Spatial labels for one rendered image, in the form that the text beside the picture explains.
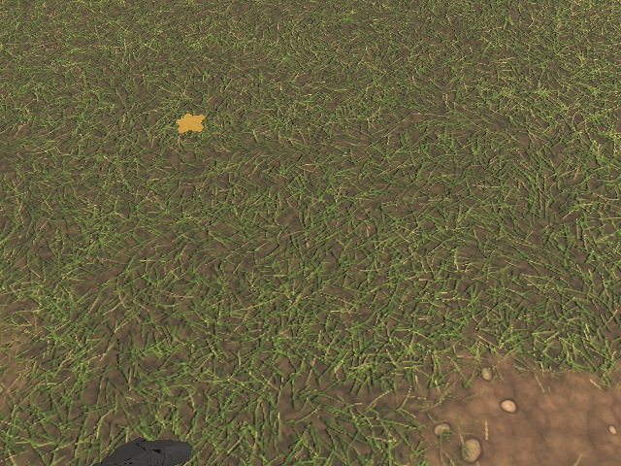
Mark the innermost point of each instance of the robot left hand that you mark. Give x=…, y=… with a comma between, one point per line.
x=140, y=452

